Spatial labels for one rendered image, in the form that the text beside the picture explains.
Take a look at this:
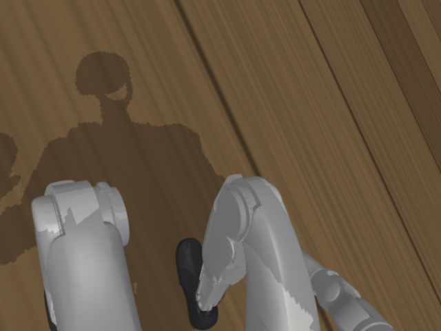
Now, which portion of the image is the left robot foot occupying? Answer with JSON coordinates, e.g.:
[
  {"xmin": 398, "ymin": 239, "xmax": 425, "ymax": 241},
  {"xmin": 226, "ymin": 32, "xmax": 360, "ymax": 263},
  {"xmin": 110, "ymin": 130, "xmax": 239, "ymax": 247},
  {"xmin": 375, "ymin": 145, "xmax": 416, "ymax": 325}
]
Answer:
[{"xmin": 44, "ymin": 288, "xmax": 58, "ymax": 331}]

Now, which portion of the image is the right robot arm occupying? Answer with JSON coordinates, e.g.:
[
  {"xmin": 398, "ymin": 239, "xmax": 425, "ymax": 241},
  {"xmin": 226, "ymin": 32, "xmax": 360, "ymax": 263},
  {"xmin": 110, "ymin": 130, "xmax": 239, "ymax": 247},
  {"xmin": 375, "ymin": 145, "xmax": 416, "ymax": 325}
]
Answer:
[{"xmin": 311, "ymin": 268, "xmax": 395, "ymax": 331}]

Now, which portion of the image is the right robot foot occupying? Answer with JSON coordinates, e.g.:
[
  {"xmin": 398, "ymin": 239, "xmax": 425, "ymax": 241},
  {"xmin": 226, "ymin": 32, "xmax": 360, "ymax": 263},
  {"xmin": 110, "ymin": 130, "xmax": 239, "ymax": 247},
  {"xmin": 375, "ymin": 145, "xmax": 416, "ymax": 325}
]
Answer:
[{"xmin": 176, "ymin": 238, "xmax": 218, "ymax": 330}]

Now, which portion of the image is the right robot hand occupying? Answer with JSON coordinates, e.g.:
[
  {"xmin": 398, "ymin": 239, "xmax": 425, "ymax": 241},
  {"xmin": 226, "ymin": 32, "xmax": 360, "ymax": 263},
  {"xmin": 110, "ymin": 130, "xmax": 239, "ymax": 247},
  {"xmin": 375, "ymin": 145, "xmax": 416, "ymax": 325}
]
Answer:
[{"xmin": 301, "ymin": 249, "xmax": 325, "ymax": 280}]

